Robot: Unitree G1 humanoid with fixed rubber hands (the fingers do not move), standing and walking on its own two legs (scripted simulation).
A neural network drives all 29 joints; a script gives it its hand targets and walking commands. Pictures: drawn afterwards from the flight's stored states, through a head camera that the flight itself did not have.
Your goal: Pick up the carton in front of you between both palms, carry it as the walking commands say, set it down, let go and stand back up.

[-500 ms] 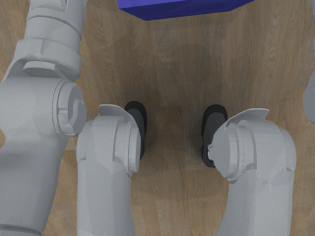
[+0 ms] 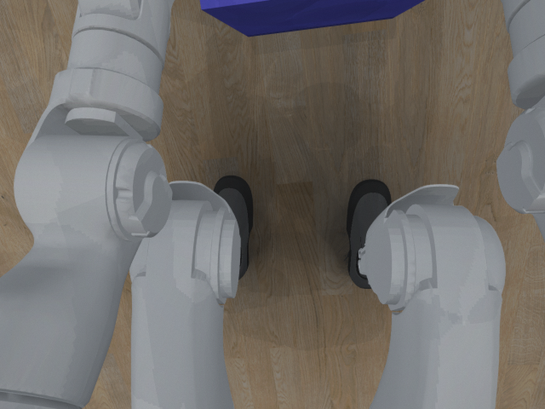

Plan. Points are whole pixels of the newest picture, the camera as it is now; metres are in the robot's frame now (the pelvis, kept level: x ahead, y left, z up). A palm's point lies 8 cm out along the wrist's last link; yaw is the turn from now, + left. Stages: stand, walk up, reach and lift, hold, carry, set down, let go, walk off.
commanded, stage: reach and lift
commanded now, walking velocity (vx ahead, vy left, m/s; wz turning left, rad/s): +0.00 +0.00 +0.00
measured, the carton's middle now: out of the picture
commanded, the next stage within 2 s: none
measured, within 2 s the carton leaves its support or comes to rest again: leaves its support in 0.28 s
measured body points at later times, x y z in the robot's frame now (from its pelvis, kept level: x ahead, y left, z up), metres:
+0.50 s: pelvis +0.01 +0.01 +0.03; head +0.33 -0.03 +0.34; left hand +0.56 +0.12 -0.07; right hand +0.56 -0.18 -0.07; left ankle +0.12 +0.14 -0.34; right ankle +0.11 -0.12 -0.34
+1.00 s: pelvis +0.01 +0.01 +0.14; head +0.27 -0.02 +0.50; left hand +0.52 +0.13 +0.08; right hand +0.51 -0.17 +0.08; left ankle +0.12 +0.14 -0.34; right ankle +0.11 -0.12 -0.34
